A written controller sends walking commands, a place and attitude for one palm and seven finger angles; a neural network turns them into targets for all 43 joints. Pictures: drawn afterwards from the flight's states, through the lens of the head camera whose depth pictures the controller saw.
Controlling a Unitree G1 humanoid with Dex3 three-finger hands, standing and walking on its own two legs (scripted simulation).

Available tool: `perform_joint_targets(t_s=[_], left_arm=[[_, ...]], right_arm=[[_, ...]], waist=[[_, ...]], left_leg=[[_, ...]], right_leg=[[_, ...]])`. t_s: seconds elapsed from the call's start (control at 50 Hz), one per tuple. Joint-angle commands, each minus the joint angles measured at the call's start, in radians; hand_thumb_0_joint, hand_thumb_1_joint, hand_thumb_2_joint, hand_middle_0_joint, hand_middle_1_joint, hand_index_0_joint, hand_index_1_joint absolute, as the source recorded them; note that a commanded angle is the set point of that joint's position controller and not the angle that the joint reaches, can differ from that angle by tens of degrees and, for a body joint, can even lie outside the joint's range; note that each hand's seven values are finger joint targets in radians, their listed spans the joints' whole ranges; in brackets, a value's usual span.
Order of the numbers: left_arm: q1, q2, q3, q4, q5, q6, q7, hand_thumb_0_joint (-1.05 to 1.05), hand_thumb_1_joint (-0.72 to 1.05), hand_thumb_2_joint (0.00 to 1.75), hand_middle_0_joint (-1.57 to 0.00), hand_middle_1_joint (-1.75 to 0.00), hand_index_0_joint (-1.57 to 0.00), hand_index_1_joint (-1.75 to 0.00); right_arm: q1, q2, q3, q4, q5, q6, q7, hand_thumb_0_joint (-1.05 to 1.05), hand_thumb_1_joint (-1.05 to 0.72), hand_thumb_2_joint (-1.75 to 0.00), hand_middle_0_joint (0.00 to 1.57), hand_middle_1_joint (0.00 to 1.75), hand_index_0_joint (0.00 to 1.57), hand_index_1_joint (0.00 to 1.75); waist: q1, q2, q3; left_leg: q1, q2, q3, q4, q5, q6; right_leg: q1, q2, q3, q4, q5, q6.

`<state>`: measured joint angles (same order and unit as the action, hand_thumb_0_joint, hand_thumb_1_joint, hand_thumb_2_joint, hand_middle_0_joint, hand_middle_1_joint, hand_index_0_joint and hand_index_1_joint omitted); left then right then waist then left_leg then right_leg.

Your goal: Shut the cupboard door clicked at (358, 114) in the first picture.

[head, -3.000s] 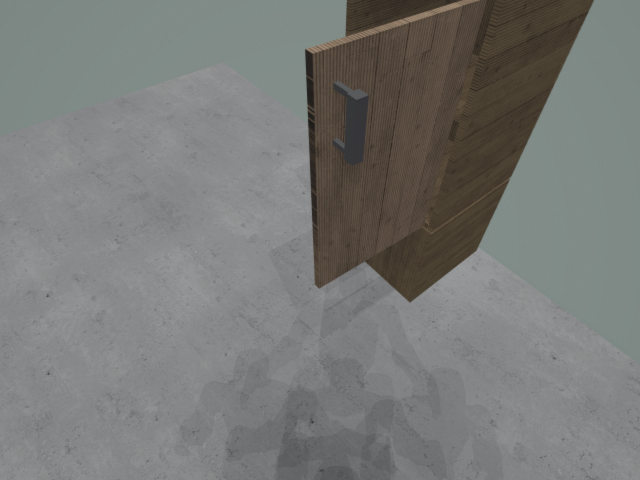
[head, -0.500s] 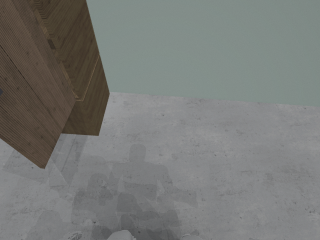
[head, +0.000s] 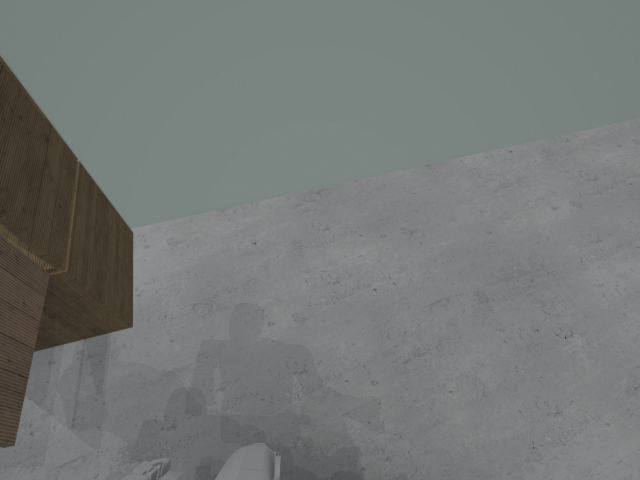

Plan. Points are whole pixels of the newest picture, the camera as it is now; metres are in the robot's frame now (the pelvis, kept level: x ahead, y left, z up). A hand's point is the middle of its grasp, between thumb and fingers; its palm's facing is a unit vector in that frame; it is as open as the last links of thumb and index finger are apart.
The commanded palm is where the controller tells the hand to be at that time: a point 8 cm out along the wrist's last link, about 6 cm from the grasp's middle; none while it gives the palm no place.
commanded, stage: walk around to get in front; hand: left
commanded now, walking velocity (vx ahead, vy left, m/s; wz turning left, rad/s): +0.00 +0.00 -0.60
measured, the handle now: out of the picture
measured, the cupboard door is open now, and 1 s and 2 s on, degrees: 87 87 87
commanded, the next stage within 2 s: none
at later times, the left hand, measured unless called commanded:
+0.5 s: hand (219, 417) +0.21 +0.17 -0.16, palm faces -0.29 -0.93 -0.24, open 7.4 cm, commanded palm none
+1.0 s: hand (273, 370) +0.28 +0.10 -0.16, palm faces -0.54 -0.82 -0.19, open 7.4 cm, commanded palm none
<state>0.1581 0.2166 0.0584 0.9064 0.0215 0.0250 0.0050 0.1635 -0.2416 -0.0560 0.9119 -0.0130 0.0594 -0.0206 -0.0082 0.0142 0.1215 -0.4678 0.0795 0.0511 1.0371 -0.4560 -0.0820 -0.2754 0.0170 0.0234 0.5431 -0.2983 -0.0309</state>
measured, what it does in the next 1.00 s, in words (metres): steps on the spot, turning right: left foot, then right foot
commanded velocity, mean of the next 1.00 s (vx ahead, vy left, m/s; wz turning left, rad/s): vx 0.00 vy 0.00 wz -0.60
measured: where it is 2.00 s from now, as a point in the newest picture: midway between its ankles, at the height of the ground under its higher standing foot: outside the picture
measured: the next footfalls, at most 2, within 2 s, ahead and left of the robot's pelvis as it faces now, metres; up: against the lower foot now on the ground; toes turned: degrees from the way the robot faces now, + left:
left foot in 0.18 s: +0.07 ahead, +0.14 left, +0.00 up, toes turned -3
right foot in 0.50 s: +0.03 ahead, -0.13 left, +0.00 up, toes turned -23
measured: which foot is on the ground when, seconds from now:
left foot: up 0.00-0.16, down 0.18-0.50, up 0.52-0.80, down 0.82-1.00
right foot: down 0.00-0.16, up 0.18-0.48, down 0.50-0.80, up 0.82-1.00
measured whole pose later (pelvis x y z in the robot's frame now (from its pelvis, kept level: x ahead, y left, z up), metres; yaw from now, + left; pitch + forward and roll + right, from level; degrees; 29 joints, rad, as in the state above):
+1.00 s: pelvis +0.08 -0.02 +0.00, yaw -35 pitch +2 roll -2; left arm 0.13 0.25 0.08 0.90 0.02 0.06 -0.04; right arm 0.22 -0.19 -0.01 0.88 -0.04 0.00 -0.03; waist 0.01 -0.01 0.10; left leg -0.26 0.14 0.13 0.53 -0.29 -0.03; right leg -0.43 -0.01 -0.06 0.98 -0.51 0.05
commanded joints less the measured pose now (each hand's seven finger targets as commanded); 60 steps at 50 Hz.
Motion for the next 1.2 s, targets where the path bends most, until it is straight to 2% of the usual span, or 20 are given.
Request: perform_joint_targets(t_s=[0.0, 0.1, 0.12, 0.14, 0.16, 0.18, 0.28, 0.38, 0.44, 0.48, 0.52, 0.74, 0.8, 0.82, 0.9, 1.04, 1.06, 1.08, 1.12, 1.18], left_arm=[[0.040, 0.210, 0.061, -0.062, 0.004, -0.014, 0.018, 0.00, 0.90, 0.90, -0.20, -0.30, -0.20, -0.30], [-0.012, 0.194, 0.061, -0.062, -0.003, -0.003, 0.012, 0.00, 0.90, 0.90, -0.20, -0.30, -0.20, -0.30], [-0.016, 0.152, 0.052, -0.076, -0.011, 0.002, 0.008, 0.00, 0.90, 0.90, -0.20, -0.30, -0.20, -0.30], [0.025, 0.091, 0.041, -0.089, -0.023, 0.006, -0.002, 0.00, 0.90, 0.90, -0.20, -0.30, -0.20, -0.30], [0.005, 0.111, 0.041, -0.096, -0.014, 0.003, -0.005, 0.00, 0.90, 0.90, -0.20, -0.30, -0.20, -0.30], [-0.008, 0.125, 0.042, -0.105, -0.008, 0.002, -0.010, 0.00, 0.90, 0.90, -0.20, -0.30, -0.20, -0.30], [-0.030, 0.081, 0.040, -0.086, 0.000, 0.018, -0.044, 0.00, 0.90, 0.90, -0.20, -0.30, -0.20, -0.30], [-0.061, 0.073, 0.029, -0.102, -0.001, 0.008, -0.050, 0.00, 0.90, 0.90, -0.20, -0.30, -0.20, -0.30], [0.024, 0.105, 0.038, -0.075, -0.001, -0.001, -0.045, 0.00, 0.90, 0.90, -0.20, -0.30, -0.20, -0.30], [0.189, 0.300, 0.083, -0.026, 0.012, -0.023, -0.014, 0.00, 0.90, 0.90, -0.20, -0.30, -0.20, -0.30], [0.144, 0.293, 0.072, -0.033, -0.007, -0.011, 0.002, 0.00, 0.90, 0.90, -0.20, -0.30, -0.20, -0.30], [-0.037, 0.207, 0.056, -0.077, -0.003, -0.003, 0.005, 0.00, 0.90, 0.90, -0.20, -0.30, -0.20, -0.30], [-0.005, 0.116, 0.035, -0.112, -0.014, 0.006, -0.010, 0.00, 0.90, 0.90, -0.20, -0.30, -0.20, -0.30], [-0.029, 0.130, 0.041, -0.123, -0.008, 0.005, -0.017, 0.00, 0.90, 0.90, -0.20, -0.30, -0.20, -0.30], [-0.056, 0.087, 0.036, -0.102, 0.001, 0.018, -0.045, 0.00, 0.90, 0.90, -0.20, -0.30, -0.20, -0.30], [0.001, 0.090, 0.030, -0.087, -0.002, -0.001, -0.046, 0.00, 0.90, 0.90, -0.20, -0.30, -0.20, -0.30], [0.067, 0.133, 0.043, -0.066, 0.001, -0.007, -0.038, 0.00, 0.90, 0.90, -0.20, -0.30, -0.20, -0.30], [0.134, 0.249, 0.065, -0.049, 0.013, -0.018, -0.021, 0.00, 0.90, 0.90, -0.20, -0.30, -0.20, -0.30], [0.161, 0.291, 0.075, -0.031, -0.005, -0.014, 0.004, 0.00, 0.90, 0.90, -0.20, -0.30, -0.20, -0.30], [0.010, 0.202, 0.055, -0.066, -0.001, -0.010, 0.015, 0.00, 0.90, 0.90, -0.20, -0.30, -0.20, -0.30]], right_arm=[[-0.002, -0.053, -0.020, -0.085, 0.008, -0.030, -0.002, 0.00, -0.90, -0.90, 0.20, 0.30, 0.20, 0.30], [0.085, -0.070, -0.020, -0.062, 0.013, -0.049, -0.015, 0.00, -0.90, -0.90, 0.20, 0.30, 0.20, 0.30], [0.123, -0.117, -0.026, -0.047, 0.006, -0.061, -0.020, 0.00, -0.90, -0.90, 0.20, 0.30, 0.20, 0.30], [0.143, -0.221, -0.044, -0.054, -0.013, -0.072, -0.023, 0.00, -0.90, -0.90, 0.20, 0.30, 0.20, 0.30], [0.158, -0.241, -0.046, -0.061, -0.018, -0.066, -0.030, 0.00, -0.90, -0.90, 0.20, 0.30, 0.20, 0.30], [0.128, -0.222, -0.039, -0.084, -0.023, -0.063, -0.030, 0.00, -0.90, -0.90, 0.20, 0.30, 0.20, 0.30], [0.073, -0.159, -0.022, -0.089, -0.026, -0.066, -0.033, 0.00, -0.90, -0.90, 0.20, 0.30, 0.20, 0.30], [0.133, -0.186, -0.040, -0.067, -0.023, -0.060, -0.019, 0.00, -0.90, -0.90, 0.20, 0.30, 0.20, 0.30], [0.090, -0.196, -0.046, -0.077, -0.014, -0.052, -0.010, 0.00, -0.90, -0.90, 0.20, 0.30, 0.20, 0.30], [-0.004, -0.062, -0.016, -0.159, 0.005, -0.049, 0.002, 0.00, -0.90, -0.90, 0.20, 0.30, 0.20, 0.30], [0.003, -0.091, -0.012, -0.143, 0.012, -0.031, -0.004, 0.00, -0.90, -0.90, 0.20, 0.30, 0.20, 0.30], [0.119, -0.073, -0.016, -0.060, 0.008, -0.050, -0.008, 0.00, -0.90, -0.90, 0.20, 0.30, 0.20, 0.30], [0.194, -0.259, -0.047, -0.066, -0.020, -0.069, -0.023, 0.00, -0.90, -0.90, 0.20, 0.30, 0.20, 0.30], [0.159, -0.247, -0.041, -0.086, -0.027, -0.067, -0.022, 0.00, -0.90, -0.90, 0.20, 0.30, 0.20, 0.30], [0.089, -0.169, -0.021, -0.090, -0.029, -0.070, -0.025, 0.00, -0.90, -0.90, 0.20, 0.30, 0.20, 0.30], [0.124, -0.203, -0.044, -0.071, -0.016, -0.056, -0.009, 0.00, -0.90, -0.90, 0.20, 0.30, 0.20, 0.30], [0.097, -0.187, -0.045, -0.084, -0.008, -0.052, -0.005, 0.00, -0.90, -0.90, 0.20, 0.30, 0.20, 0.30], [0.064, -0.104, -0.031, -0.124, 0.004, -0.047, 0.001, 0.00, -0.90, -0.90, 0.20, 0.30, 0.20, 0.30], [0.002, -0.093, -0.014, -0.145, 0.008, -0.031, -0.006, 0.00, -0.90, -0.90, 0.20, 0.30, 0.20, 0.30], [-0.005, -0.093, -0.024, -0.106, 0.000, -0.025, -0.001, 0.00, -0.90, -0.90, 0.20, 0.30, 0.20, 0.30]], waist=[[0.022, -0.143, -0.184], [-0.036, -0.151, -0.198], [-0.048, -0.026, -0.213], [-0.040, 0.269, -0.240], [-0.051, 0.277, -0.228], [-0.038, 0.144, -0.192], [-0.004, 0.204, -0.139], [-0.037, 0.217, -0.188], [0.024, 0.169, -0.183], [0.111, -0.338, -0.219], [0.087, -0.242, -0.152], [-0.039, -0.157, -0.187], [-0.056, 0.285, -0.244], [-0.046, 0.160, -0.203], [-0.010, 0.224, -0.114], [-0.001, 0.171, -0.203], [0.039, 0.088, -0.209], [0.071, -0.233, -0.220], [0.098, -0.268, -0.178], [0.027, -0.235, -0.124]], left_leg=[[0.012, -0.029, -0.012, -0.164, 0.024, -0.001], [0.257, -0.050, -0.021, -0.523, 0.207, 0.021], [0.397, 0.043, -0.096, -0.648, 0.287, 0.050], [0.516, 0.314, -0.392, -0.716, 0.462, 0.163], [0.472, 0.438, -0.449, -0.719, 0.623, 0.264], [0.389, 0.436, -0.393, -0.698, 0.619, 0.296], [0.398, 0.242, -0.058, -0.632, 0.807, 0.197], [0.432, 0.250, 0.018, -0.577, 0.784, 0.172], [0.305, 0.229, 0.069, -0.449, 0.642, 0.106], [-0.129, -0.001, 0.150, -0.005, -0.150, -0.001], [-0.142, 0.043, -0.044, 0.145, -0.160, 0.018], [0.265, -0.053, 0.017, -0.509, 0.233, 0.011], [0.441, 0.442, -0.455, -0.735, 0.524, 0.254], [0.347, 0.443, -0.407, -0.725, 0.505, 0.294], [0.332, 0.260, -0.086, -0.659, 0.741, 0.191], [0.344, 0.241, 0.057, -0.490, 0.658, 0.118], [0.222, 0.208, 0.080, -0.381, 0.524, 0.074], [-0.019, 0.074, 0.168, -0.165, 0.143, 0.013], [-0.152, 0.034, -0.038, 0.104, -0.175, 0.014], [-0.115, 0.034, -0.040, 0.095, -0.007, -0.002]], right_leg=[[0.164, -0.234, 0.266, -0.131, 0.561, -0.158], [0.039, -0.171, 0.295, -0.049, 0.469, -0.083], [-0.075, -0.093, 0.233, 0.033, 0.317, -0.029], [-0.267, 0.047, 0.085, 0.250, -0.116, 0.042], [-0.281, 0.030, 0.024, 0.490, -0.369, 0.060], [-0.262, -0.028, 0.038, 0.581, -0.336, 0.065], [-0.268, -0.047, -0.060, 0.516, -0.210, 0.092], [-0.127, -0.014, -0.140, 0.223, -0.154, 0.064], [0.090, -0.011, -0.145, -0.041, 0.086, 0.037], [0.388, -0.407, 0.391, -0.180, 0.685, -0.137], [0.201, -0.413, 0.348, -0.213, 0.377, -0.224], [-0.006, -0.170, 0.240, -0.050, 0.414, -0.072], [-0.281, 0.027, 0.010, 0.503, -0.372, 0.060], [-0.260, -0.030, 0.035, 0.614, -0.342, 0.061], [-0.266, -0.054, -0.053, 0.538, -0.222, 0.086], [0.036, -0.002, -0.156, -0.005, 0.025, 0.045], [0.186, -0.050, -0.088, -0.113, 0.183, 0.018], [0.343, -0.300, 0.251, -0.203, 0.433, -0.071], [0.254, -0.420, 0.353, -0.202, 0.489, -0.216], [0.137, -0.266, 0.234, -0.179, 0.483, -0.152]])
